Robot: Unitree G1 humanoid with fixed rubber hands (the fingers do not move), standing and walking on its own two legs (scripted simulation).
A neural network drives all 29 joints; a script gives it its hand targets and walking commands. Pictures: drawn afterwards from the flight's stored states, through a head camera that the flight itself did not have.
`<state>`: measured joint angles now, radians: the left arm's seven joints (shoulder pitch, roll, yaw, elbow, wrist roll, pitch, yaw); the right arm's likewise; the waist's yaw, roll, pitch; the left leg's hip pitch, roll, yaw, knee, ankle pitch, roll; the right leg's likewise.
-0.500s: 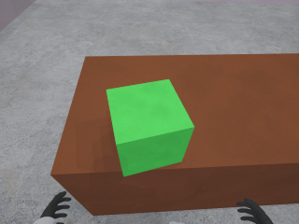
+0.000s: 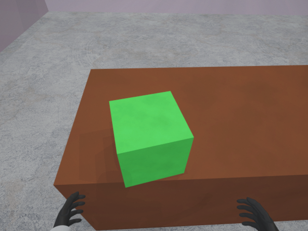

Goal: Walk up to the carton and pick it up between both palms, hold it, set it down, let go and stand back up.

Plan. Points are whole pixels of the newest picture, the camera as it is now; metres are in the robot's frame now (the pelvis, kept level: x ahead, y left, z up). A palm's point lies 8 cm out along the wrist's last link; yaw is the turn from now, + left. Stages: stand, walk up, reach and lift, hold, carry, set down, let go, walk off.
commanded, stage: reach and lift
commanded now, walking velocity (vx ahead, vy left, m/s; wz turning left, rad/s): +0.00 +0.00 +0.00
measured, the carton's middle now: (148, 138) +0.41 +0.01 -0.02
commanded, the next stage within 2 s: none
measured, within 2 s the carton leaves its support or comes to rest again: neither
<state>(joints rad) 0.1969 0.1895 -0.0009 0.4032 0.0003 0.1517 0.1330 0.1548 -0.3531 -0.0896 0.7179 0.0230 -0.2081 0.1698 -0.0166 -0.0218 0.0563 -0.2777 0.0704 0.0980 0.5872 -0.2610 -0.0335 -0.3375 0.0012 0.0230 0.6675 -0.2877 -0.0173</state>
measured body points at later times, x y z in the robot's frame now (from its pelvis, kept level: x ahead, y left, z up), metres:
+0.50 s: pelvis +0.02 +0.00 +0.01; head +0.03 -0.01 +0.46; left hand +0.21 +0.21 -0.03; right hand +0.22 -0.27 -0.03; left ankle +0.03 +0.15 -0.72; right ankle +0.05 -0.10 -0.72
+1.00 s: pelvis +0.02 -0.01 +0.01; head +0.03 -0.02 +0.46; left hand +0.23 +0.19 +0.00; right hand +0.25 -0.25 +0.00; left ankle +0.03 +0.15 -0.72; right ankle +0.05 -0.10 -0.72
